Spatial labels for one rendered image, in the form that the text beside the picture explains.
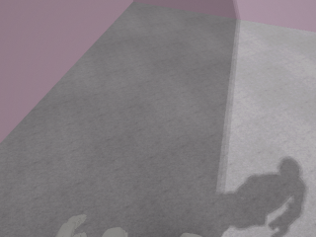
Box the robot left hand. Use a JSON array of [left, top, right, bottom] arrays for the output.
[[55, 214, 87, 237]]

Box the left robot thigh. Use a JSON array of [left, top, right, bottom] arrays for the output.
[[102, 227, 128, 237]]

